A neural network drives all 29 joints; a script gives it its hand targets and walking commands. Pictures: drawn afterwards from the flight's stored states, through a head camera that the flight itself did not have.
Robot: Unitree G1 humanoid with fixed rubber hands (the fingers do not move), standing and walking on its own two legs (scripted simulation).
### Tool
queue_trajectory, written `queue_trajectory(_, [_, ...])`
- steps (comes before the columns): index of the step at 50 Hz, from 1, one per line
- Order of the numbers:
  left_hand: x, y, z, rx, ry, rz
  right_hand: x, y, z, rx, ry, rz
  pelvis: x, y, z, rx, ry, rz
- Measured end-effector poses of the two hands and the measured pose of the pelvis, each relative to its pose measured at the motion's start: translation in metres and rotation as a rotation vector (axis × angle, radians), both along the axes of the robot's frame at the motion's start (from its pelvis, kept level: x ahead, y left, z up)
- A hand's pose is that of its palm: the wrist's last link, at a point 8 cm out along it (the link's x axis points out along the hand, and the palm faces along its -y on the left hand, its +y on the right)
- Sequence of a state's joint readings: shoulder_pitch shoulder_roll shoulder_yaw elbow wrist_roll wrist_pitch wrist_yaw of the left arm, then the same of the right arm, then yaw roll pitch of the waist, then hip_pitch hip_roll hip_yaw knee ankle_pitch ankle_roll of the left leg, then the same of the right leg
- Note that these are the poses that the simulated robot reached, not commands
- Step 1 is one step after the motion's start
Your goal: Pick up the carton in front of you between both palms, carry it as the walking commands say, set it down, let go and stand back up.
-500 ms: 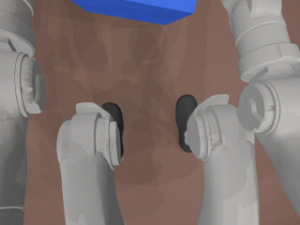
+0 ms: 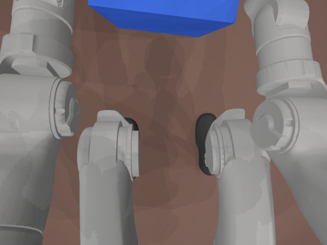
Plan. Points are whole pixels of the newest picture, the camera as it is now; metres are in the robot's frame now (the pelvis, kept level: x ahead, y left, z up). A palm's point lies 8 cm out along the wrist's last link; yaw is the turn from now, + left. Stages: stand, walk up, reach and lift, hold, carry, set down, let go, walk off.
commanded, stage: reach and lift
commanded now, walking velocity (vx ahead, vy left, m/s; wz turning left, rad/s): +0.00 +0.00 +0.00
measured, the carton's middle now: out of the picture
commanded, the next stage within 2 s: none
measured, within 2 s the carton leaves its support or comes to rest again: neither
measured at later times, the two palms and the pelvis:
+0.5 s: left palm out of the picture +0.50 +0.19 +0.03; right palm out of the picture +0.50 -0.11 +0.03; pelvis -0.02 -0.02 +0.10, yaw +4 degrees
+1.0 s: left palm out of the picture +0.46 +0.18 +0.18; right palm out of the picture +0.47 -0.12 +0.18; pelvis +0.02 -0.01 +0.22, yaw +6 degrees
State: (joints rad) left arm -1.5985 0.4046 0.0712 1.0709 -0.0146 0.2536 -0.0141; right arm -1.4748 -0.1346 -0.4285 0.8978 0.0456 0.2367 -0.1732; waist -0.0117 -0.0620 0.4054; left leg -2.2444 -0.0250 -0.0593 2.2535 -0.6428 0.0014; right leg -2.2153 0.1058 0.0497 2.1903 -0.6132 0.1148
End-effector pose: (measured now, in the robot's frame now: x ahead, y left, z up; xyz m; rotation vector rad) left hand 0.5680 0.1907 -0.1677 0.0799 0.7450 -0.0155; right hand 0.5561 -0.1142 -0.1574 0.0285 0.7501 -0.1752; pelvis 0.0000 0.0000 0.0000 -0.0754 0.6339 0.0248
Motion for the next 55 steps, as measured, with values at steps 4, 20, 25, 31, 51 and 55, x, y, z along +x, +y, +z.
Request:
queue_trajectory(4, [-0.008,0.001,0.02,0.02,-0.018,0.048,-0.006,0.007,0.021,-0.019,-0.025,-0.028,0.002,-0.003,0.006,0.003,0.028,0.01])
queue_trajectory(20, [-0.055,0.002,0.179,-0.006,-0.031,0.112,-0.05,0.008,0.166,-0.001,-0.046,-0.003,-0.018,-0.015,0.083,0.008,0.114,0.055])
queue_trajectory(25, [-0.063,-0.001,0.2,-0.008,-0.041,0.118,-0.055,0.004,0.19,-0.005,-0.057,0.001,-0.022,-0.015,0.102,0.013,0.125,0.052])
queue_trajectory(31, [-0.071,-0.001,0.224,-0.019,-0.053,0.14,-0.056,0.005,0.218,-0.006,-0.07,0.012,-0.018,-0.015,0.123,0.019,0.132,0.052])
queue_trajectory(51, [-0.115,-0.009,0.352,-0.038,-0.046,0.202,-0.087,-0.003,0.347,0.002,-0.065,0.046,0.023,-0.014,0.226,0.04,0.018,0.067])
queue_trajectory(55, [-0.124,-0.011,0.377,-0.038,-0.046,0.212,-0.095,-0.005,0.371,0.005,-0.065,0.054,0.03,-0.014,0.248,0.049,-0.022,0.065])
